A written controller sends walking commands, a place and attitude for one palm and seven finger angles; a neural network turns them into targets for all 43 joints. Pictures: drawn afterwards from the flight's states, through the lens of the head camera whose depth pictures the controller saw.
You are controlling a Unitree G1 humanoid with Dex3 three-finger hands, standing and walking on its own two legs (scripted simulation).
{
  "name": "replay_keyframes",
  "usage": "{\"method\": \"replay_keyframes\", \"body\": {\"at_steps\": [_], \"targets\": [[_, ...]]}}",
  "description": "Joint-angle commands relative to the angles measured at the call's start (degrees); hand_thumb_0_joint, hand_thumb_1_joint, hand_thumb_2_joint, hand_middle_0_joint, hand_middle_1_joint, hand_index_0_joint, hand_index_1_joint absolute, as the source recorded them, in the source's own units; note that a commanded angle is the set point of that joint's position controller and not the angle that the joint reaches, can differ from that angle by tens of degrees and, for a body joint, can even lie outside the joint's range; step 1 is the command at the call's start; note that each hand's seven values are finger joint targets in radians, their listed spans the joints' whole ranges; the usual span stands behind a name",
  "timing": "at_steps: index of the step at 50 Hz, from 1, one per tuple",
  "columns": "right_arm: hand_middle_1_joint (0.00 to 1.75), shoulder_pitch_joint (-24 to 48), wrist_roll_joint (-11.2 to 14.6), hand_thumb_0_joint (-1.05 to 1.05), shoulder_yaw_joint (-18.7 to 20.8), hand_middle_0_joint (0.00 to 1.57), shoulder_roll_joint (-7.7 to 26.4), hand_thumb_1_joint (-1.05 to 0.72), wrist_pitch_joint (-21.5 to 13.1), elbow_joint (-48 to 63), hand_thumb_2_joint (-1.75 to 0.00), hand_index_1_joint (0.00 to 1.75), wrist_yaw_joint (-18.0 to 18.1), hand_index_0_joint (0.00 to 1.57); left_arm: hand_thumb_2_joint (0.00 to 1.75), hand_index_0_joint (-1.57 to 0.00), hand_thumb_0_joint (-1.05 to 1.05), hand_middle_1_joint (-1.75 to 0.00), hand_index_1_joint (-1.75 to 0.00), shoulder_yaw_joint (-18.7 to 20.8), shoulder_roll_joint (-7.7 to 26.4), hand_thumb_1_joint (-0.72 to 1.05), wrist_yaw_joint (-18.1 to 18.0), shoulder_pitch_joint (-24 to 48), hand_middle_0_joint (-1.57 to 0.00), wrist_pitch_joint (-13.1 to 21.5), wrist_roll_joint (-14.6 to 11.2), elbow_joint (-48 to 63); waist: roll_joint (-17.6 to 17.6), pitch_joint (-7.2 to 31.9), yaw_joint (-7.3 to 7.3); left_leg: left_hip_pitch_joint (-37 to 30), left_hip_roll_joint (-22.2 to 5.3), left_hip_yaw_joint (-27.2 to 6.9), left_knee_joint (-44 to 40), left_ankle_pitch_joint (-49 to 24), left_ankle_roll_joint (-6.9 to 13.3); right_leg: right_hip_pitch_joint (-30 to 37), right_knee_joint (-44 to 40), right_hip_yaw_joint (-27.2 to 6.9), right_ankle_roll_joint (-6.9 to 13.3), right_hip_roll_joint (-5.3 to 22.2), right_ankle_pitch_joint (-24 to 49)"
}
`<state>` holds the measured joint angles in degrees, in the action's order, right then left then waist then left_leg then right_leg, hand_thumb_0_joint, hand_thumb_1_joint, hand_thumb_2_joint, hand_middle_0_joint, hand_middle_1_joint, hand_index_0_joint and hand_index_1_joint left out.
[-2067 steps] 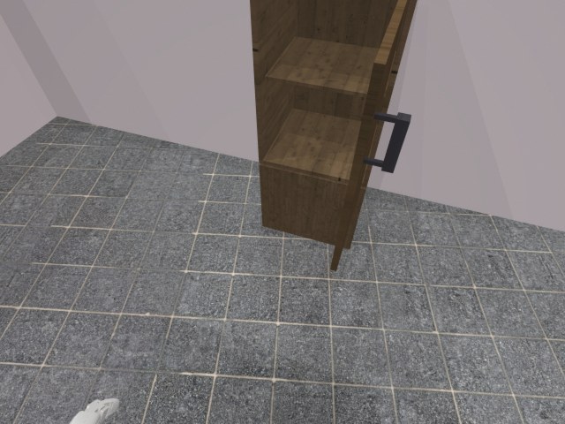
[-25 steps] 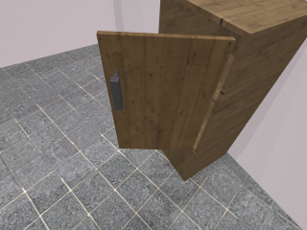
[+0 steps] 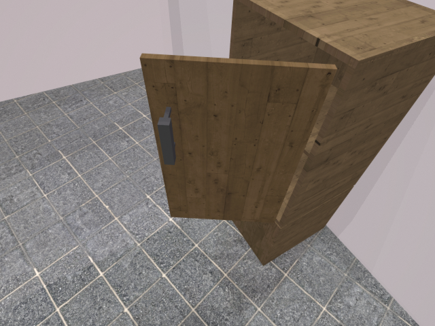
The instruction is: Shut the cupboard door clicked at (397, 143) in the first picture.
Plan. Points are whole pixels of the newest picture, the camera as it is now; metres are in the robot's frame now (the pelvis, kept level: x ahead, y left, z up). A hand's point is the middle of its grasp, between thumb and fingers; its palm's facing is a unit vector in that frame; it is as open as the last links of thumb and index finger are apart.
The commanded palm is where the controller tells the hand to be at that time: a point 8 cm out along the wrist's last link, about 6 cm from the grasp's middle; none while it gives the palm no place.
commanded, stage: look again from close up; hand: left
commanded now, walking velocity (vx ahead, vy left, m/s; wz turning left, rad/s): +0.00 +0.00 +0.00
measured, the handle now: (169, 136) +0.49 +0.15 +0.06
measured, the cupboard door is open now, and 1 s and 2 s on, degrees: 57 57 57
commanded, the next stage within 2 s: raise the hand and make a fist in 0.40 s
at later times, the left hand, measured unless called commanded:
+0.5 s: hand out of the picture +0.07 +0.20 -0.17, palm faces -0.04 -0.96 -0.27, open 7.4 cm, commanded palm +0.11 +0.25 -0.08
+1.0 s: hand out of the picture +0.12 +0.19 -0.04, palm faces +0.18 -0.98 -0.07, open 5.8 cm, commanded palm +0.13 +0.23 -0.03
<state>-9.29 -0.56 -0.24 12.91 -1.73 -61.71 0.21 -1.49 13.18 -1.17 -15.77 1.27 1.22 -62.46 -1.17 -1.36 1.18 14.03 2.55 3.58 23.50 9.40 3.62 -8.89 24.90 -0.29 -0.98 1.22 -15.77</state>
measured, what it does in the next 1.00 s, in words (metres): lowers itself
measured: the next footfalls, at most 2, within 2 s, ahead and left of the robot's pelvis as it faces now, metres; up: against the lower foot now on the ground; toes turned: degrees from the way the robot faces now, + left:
none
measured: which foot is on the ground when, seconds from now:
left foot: down 0.00-1.00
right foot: down 0.00-1.00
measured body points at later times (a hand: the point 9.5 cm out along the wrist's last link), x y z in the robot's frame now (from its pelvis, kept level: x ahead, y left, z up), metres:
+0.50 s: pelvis +0.02 -0.01 +0.00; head +0.04 -0.01 +0.45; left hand +0.07 +0.25 -0.15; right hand +0.07 -0.28 -0.14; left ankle +0.04 +0.08 -0.74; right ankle -0.03 -0.13 -0.74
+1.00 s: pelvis -0.03 -0.06 -0.10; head +0.01 -0.05 +0.35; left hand +0.11 +0.24 -0.04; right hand +0.20 -0.28 -0.15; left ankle +0.04 +0.08 -0.74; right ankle -0.02 -0.13 -0.74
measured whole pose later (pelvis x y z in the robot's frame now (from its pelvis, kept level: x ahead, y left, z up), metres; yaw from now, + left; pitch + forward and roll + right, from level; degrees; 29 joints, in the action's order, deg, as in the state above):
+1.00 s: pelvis -0.03 -0.06 -0.10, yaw +3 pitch +11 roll -2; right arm -9.9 1.4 1.7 15.4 -17.5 -33.6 3.6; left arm 16.4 14.0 22.9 -26.6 32.2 -21.4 -5.9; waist 0.2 7.0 4.1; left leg 53.1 -1.3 -3.0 67.0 25.4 -1.1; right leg -45.2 66.9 7.7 4.5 -1.9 -33.5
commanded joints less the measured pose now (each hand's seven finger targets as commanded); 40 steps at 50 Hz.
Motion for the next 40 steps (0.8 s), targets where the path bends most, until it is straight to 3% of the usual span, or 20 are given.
{"method": "replay_keyframes", "body": {"at_steps": [1, 8, 11, 13, 17, 24, 25, 26, 27, 28, 29, 30, 31, 32, 33, 34, 36, 37, 38, 40], "targets": [[0.30, -1.1, 0.2, 0.00, 1.7, 0.20, 9.1, -0.90, -1.0, 2.0, -0.90, 0.30, 0.8, 0.20, 0.90, -0.20, 0.00, -0.30, -0.30, 1.9, 8.7, 0.90, -0.6, -1.3, -0.20, 0.8, -0.2, 2.6, 0.4, 0.9, -0.94, -5.0, -8.5, -8.7, -4.2, -3.7, -0.4, -3.9, -4.9, -5.5, 2.9, 5.1, 5.7], [0.30, 0.0, 0.2, 0.00, 1.5, 0.20, 9.2, -0.90, -1.0, 1.5, -0.90, 0.30, 0.9, 0.20, 0.90, -0.20, 0.00, -0.30, -0.30, 2.2, 9.7, 0.90, -0.6, 0.4, -0.20, 0.8, -0.2, 3.1, 0.5, 1.2, -0.62, -5.2, -8.7, -8.5, -3.5, -7.3, -0.4, -2.2, -5.0, -5.4, 2.9, 5.1, 8.6], [0.30, 0.1, 0.1, 0.00, 1.5, 0.20, 9.9, -0.90, -1.0, 1.3, -0.90, 0.30, 0.9, 0.20, 0.90, -0.20, 0.00, -0.30, -0.30, 2.3, 10.2, 0.90, -0.5, 1.5, -0.20, 0.7, -0.4, 3.3, 2.0, 2.1, -0.72, -5.7, -8.8, -8.7, -4.0, -7.3, -0.6, -1.6, -4.9, -5.4, 2.8, 5.1, 7.9], [0.30, 0.4, 0.2, 0.00, 1.4, 0.20, 9.9, -0.90, -1.0, 1.2, -0.90, 0.30, 0.9, 0.20, 0.90, -0.20, 0.00, -0.30, -0.30, 2.4, 10.5, 0.90, -0.5, 1.6, -0.20, 0.8, -0.3, 3.5, 0.7, 1.7, -0.59, -5.5, -8.9, -8.4, -3.6, -8.4, -0.6, -1.3, -5.1, -5.2, 2.8, 5.2, 9.4], [0.30, 0.3, 0.1, 0.00, 1.3, 0.20, 10.8, -0.90, -1.1, 0.9, -0.90, 0.30, 1.0, 0.20, 0.90, -0.20, 0.00, -0.30, -0.30, 2.5, 11.0, 0.90, -0.4, 2.7, -0.20, 0.7, -0.5, 3.5, 1.9, 4.0, -0.76, -7.1, -9.1, -8.5, -3.7, -10.7, -0.7, -0.1, -4.7, -5.2, 2.9, 5.3, 10.4], [0.30, 0.9, 0.1, 0.00, 1.3, 0.20, 10.9, -0.90, -0.9, 0.5, -0.90, 0.30, 1.1, 0.20, 0.90, -0.20, 0.00, -0.30, -0.30, 2.5, 11.2, 0.90, -0.4, 3.3, -0.20, 0.6, -0.4, 3.3, 0.7, 2.6, -0.73, -7.4, -9.1, -8.3, -4.1, -10.0, -0.9, -0.5, -5.7, -5.4, 2.8, 5.4, 10.7], [0.30, -1.6, 0.5, 0.00, 1.1, 0.20, 7.7, -0.90, -0.7, 3.5, -0.90, 0.30, 0.9, 0.20, 0.90, -0.20, 0.00, -0.30, -0.30, 1.7, 5.1, 0.90, -3.0, -1.4, -0.20, 1.2, 0.2, 2.5, 5.3, 2.0, -1.68, -6.9, -9.8, -5.4, 5.9, -18.9, -2.6, -2.1, -3.8, -5.0, 1.6, 6.1, 18.1], [0.30, -9.2, 0.9, 0.00, 5.4, 0.20, 17.3, -0.90, -9.6, 18.4, -0.90, 0.30, 5.6, 0.20, 0.90, -0.20, 0.00, -0.30, -0.30, 39.0, 48.7, 0.90, -3.4, 44.0, -0.20, 16.3, -4.8, 86.3, -0.7, 16.7, -7.07, -21.8, -6.4, -11.5, 8.5, -20.0, -1.2, -6.2, 12.2, 2.4, 1.9, 1.8, 19.1], [0.30, -1.1, 4.7, 0.00, 1.2, 0.20, 10.2, -0.90, -14.1, 19.7, -0.90, 0.30, 6.9, 0.20, 0.90, -0.22, 0.00, -0.32, -0.32, 8.5, 11.9, 0.90, -2.0, 2.5, -0.22, 12.1, -7.3, 64.9, 22.3, 25.6, -2.94, -29.9, -7.1, -10.2, 10.9, -31.6, -3.1, -13.8, 21.8, 5.6, 1.0, -1.5, 8.1], [0.30, -1.6, 3.4, 0.00, 0.7, 0.20, 10.5, -0.90, -15.3, 18.5, -0.90, 0.30, 6.3, 0.20, 0.90, -0.24, 0.00, -0.34, -0.34, 13.4, 13.7, 0.90, -4.2, -0.9, -0.24, 10.2, -10.4, 67.3, 15.6, 27.2, -0.69, -26.3, -7.0, -10.4, 8.9, -37.2, -5.9, -10.5, 21.0, 5.9, 1.9, -1.6, 0.2], [0.30, -2.1, 2.3, 0.00, 2.0, 0.20, 5.3, -0.90, -15.9, 19.2, -0.90, 0.30, 3.7, 0.20, 0.90, -0.25, 0.00, -0.36, -0.36, 5.2, -3.4, 0.90, -2.2, -9.5, -0.25, 5.9, -9.6, 58.8, 15.4, 16.9, -3.62, -18.2, -6.8, -8.3, 2.8, -31.9, -4.9, -18.4, 13.9, 5.1, 1.3, -1.7, -2.4], [0.30, -2.8, 2.3, 0.00, 4.4, 0.20, 9.0, -0.90, -16.5, 23.0, -0.90, 0.30, 2.2, 0.20, 0.90, -0.27, 0.00, -0.38, -0.38, 9.0, 3.0, 0.90, -1.6, 1.4, -0.27, 8.4, -10.9, 68.1, 11.8, 12.5, -2.92, -8.9, -5.9, -8.6, 5.9, -19.2, -5.2, -15.7, 11.4, 4.6, 2.0, -1.2, 0.8], [0.30, -1.2, 2.2, 0.00, 5.1, 0.20, 9.1, -0.90, -17.0, 24.7, -0.90, 0.30, 2.0, 0.20, 0.90, -0.29, 0.00, -0.40, -0.40, 10.8, 2.9, 0.90, 0.0, -5.7, -0.29, 10.3, -11.7, 63.4, 8.3, 7.9, -2.18, -1.1, -4.4, -7.7, 9.1, -8.6, -4.9, -17.5, 9.3, 5.3, 2.3, -1.1, 1.6], [0.30, -0.3, 2.1, 0.00, 4.6, 0.20, 8.7, -0.90, -17.1, 25.4, -0.90, 0.30, 1.9, 0.20, 0.90, -0.31, 0.00, -0.42, -0.42, 11.3, 2.1, 0.90, 1.7, -9.2, -0.31, 13.0, -12.5, 57.5, 1.2, 0.7, -2.35, 7.0, -3.1, -7.6, 10.9, 0.2, -4.8, -20.8, 8.9, 5.9, 2.4, -1.2, -0.4], [0.30, 0.1, 2.4, 0.00, 4.9, 0.20, 8.1, -0.90, -16.9, 26.4, -0.90, 0.30, 1.6, 0.20, 0.90, -0.33, 0.00, -0.44, -0.44, 13.4, 1.6, 0.90, 4.3, -16.3, -0.33, 15.7, -13.4, 49.8, -3.3, -4.6, -0.96, 12.3, -2.0, -7.3, 12.4, 4.0, -4.7, -22.9, 8.1, 5.4, 2.9, -1.2, -3.8], [0.30, 1.0, 2.3, 0.00, 4.8, 0.20, 7.9, -0.90, -16.7, 27.2, -0.90, 0.30, 1.1, 0.20, 0.90, -0.35, 0.00, -0.46, -0.46, 14.0, 0.4, 0.90, 7.6, -18.9, -0.35, 19.8, -14.9, 45.5, -10.9, -6.2, -0.76, 17.3, -1.9, -6.9, 15.9, 4.5, -4.5, -27.2, 10.8, 5.3, 2.7, -1.2, -4.3], [0.30, 1.8, 1.9, 0.00, 5.6, 0.20, 8.1, -0.90, -16.4, 29.3, -0.90, 0.30, 0.7, 0.20, 0.90, -0.38, 0.00, -0.50, -0.50, 17.2, 1.0, 0.90, 15.5, -23.8, -0.38, 28.5, -17.7, 44.3, -19.3, 1.9, 1.41, 23.4, -1.3, -5.4, 23.7, 2.2, -4.5, -29.0, 19.0, 3.6, 1.5, -0.7, 5.2], [0.30, 2.4, 2.1, 0.00, 5.8, 0.20, 8.1, -0.90, -16.8, 30.6, -0.90, 0.30, 0.5, 0.20, 0.90, -0.40, 0.00, -0.52, -0.52, 17.8, 1.8, 0.90, 19.4, -23.1, -0.40, 32.0, -18.8, 44.4, -19.6, 4.9, 1.78, 26.2, -0.8, -4.7, 26.3, 3.9, -4.6, -29.8, 21.4, 1.7, 1.0, -0.1, 5.7], [0.30, 2.3, 2.8, 0.00, 5.8, 0.20, 8.1, -0.90, -17.0, 31.7, -0.90, 0.30, 0.2, 0.20, 0.90, -0.42, 0.00, -0.54, -0.54, 20.3, 4.9, 0.90, 23.2, -21.4, -0.42, 34.6, -19.8, 43.5, -14.3, 7.1, 2.30, 27.5, -0.6, -4.5, 28.3, 4.5, -4.9, -30.1, 23.6, -0.3, 1.5, 0.5, 5.4], [0.30, 3.0, 2.3, 0.00, 5.8, 0.20, 8.7, -0.90, -17.7, 35.5, -0.90, 0.30, 0.5, 0.20, 0.90, -0.46, 0.00, -0.58, -0.58, 24.8, 10.7, 0.90, 27.4, -15.8, -0.46, 36.4, -22.2, 51.5, -2.8, 16.1, 3.48, 28.2, -0.1, -3.1, 31.6, 6.5, -4.2, -29.1, 25.4, -3.9, 1.5, 0.9, -0.2]]}}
